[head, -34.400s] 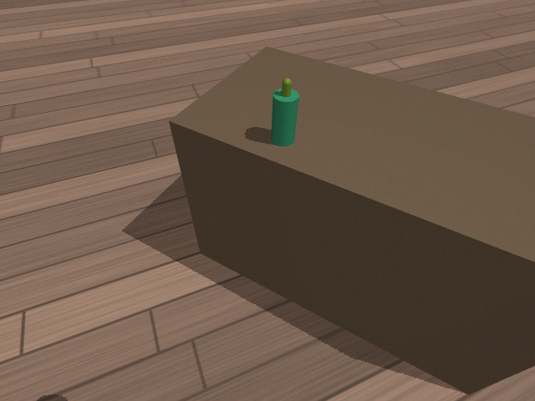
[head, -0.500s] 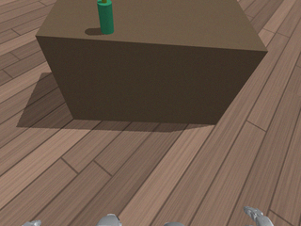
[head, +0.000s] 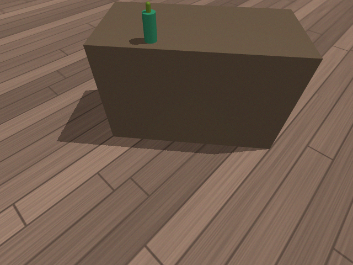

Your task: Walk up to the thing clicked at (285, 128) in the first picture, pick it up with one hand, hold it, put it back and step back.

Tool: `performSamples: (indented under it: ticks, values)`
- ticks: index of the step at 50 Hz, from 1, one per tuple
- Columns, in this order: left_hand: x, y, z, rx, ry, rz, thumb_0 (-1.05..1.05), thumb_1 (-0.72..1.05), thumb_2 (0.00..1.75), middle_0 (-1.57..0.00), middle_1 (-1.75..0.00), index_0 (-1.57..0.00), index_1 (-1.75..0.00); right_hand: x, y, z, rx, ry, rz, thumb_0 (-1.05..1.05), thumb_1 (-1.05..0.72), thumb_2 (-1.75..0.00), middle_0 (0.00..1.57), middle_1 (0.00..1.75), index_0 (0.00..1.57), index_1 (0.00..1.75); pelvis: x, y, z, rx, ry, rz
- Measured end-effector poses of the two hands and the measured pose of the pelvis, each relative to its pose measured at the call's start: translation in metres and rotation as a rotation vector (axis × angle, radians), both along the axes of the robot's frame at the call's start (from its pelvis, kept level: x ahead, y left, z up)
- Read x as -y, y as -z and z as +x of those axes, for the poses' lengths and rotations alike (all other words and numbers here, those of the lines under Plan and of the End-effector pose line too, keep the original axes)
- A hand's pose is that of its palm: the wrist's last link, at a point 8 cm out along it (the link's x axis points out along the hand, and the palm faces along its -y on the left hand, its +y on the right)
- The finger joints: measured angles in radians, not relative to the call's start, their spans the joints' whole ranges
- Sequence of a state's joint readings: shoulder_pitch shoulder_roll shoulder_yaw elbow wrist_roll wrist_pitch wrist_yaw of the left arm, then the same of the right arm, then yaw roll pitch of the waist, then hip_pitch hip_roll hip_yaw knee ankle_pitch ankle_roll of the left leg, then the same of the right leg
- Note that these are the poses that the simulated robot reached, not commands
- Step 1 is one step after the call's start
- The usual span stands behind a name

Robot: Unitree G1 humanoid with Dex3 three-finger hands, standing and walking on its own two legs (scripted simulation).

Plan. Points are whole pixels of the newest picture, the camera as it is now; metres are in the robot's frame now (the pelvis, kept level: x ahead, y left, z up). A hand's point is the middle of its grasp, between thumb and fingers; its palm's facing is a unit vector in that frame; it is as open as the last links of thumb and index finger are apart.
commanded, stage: step back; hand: left
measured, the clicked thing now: (149, 22) +1.11 +0.17 +0.03
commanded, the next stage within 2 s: stand in 0.84 s
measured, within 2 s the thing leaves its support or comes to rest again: neither
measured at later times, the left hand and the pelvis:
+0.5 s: hand out of the picture +0.06 +0.29 -0.15, palm faces +0.06 -0.92 -0.38, open 7.4 cm; pelvis +0.02 +0.02 +0.00, yaw +2 degrees
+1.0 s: hand (63, 264) +0.15 +0.28 -0.13, palm faces +0.01 -0.94 -0.35, open 7.3 cm; pelvis +0.05 +0.02 +0.02, yaw +1 degrees
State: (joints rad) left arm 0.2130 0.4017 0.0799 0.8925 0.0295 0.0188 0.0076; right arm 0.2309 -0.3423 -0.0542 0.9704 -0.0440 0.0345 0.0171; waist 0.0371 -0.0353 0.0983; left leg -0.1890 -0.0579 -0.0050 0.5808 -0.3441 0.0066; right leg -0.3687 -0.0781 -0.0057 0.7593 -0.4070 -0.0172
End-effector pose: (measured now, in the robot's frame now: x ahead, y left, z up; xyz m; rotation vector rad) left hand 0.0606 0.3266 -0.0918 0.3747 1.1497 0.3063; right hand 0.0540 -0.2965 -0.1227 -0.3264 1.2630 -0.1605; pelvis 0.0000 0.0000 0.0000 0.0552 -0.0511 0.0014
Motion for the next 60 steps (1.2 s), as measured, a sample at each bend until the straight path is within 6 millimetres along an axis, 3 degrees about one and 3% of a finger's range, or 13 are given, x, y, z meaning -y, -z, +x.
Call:
performSamples:
  ticks: [5,13,20,25,30,37,44,51,60]
  values:
    - [0.008,0.002,-0.011,-0.027,0.001,-0.046,0.01,0.91,0.90,-0.20,-0.30,-0.20,-0.30,0.002,-0.011,-0.002,0.050,0.015,0.005,0.01,-0.90,-0.90,0.21,0.30,0.21,0.30,0.003,-0.007,-0.001,-0.003,-0.002,-0.034]
    - [0.030,0.007,-0.021,-0.014,-0.016,-0.058,0.01,0.91,0.90,-0.20,-0.30,-0.21,-0.30,0.019,-0.011,0.025,0.075,-0.004,-0.010,0.01,-0.90,-0.90,0.21,0.30,0.20,0.30,0.015,-0.004,0.002,0.003,-0.011,-0.066]
    - [0.021,0.004,-0.024,-0.044,-0.041,-0.066,0.01,0.90,0.90,-0.21,-0.30,-0.21,-0.30,0.018,-0.017,0.046,0.064,-0.039,-0.034,0.01,-0.90,-0.90,0.20,0.30,0.20,0.30,0.001,-0.009,0.013,-0.010,-0.030,-0.061]
    - [-0.005,0.015,-0.006,-0.058,-0.049,-0.066,0.01,0.90,0.90,-0.21,-0.30,-0.21,-0.30,0.000,-0.013,0.052,0.046,-0.033,-0.056,0.01,-0.90,-0.90,0.20,0.30,0.20,0.30,-0.017,-0.002,0.025,-0.007,-0.037,-0.038]
    - [-0.015,0.018,0.024,-0.059,-0.027,-0.076,0.01,0.91,0.90,-0.20,-0.30,-0.20,-0.30,-0.022,-0.014,0.061,0.047,-0.019,-0.033,0.01,-0.90,-0.90,0.21,0.30,0.20,0.30,-0.024,-0.003,0.036,-0.021,-0.024,-0.053]
    - [-0.013,0.014,0.059,-0.026,0.007,-0.078,0.01,0.91,0.90,-0.20,-0.30,-0.20,-0.30,-0.035,-0.016,0.091,0.095,-0.008,-0.005,0.01,-0.90,-0.90,0.21,0.30,0.20,0.30,-0.026,-0.007,0.047,-0.028,-0.013,-0.063]
    - [-0.004,0.006,0.082,0.009,0.029,-0.085,0.01,0.91,0.90,-0.20,-0.30,-0.20,-0.30,-0.035,-0.020,0.113,0.139,-0.011,0.004,0.01,-0.90,-0.90,0.21,0.30,0.20,0.30,-0.025,-0.012,0.049,-0.022,-0.009,-0.058]
    - [0.008,0.003,0.080,-0.006,0.041,-0.104,0.01,0.91,0.90,-0.20,-0.30,-0.20,-0.30,-0.028,-0.027,0.110,0.141,-0.006,0.008,0.01,-0.90,-0.90,0.21,0.30,0.20,0.30,-0.022,-0.018,0.048,-0.009,-0.012,-0.057]
    - [0.015,0.004,0.061,-0.043,0.034,-0.119,0.01,0.91,0.90,-0.20,-0.30,-0.20,-0.30,-0.019,-0.029,0.082,0.084,0.013,0.002,0.01,-0.90,-0.90,0.21,0.30,0.20,0.30,-0.018,-0.023,0.040,0.002,-0.013,-0.058]
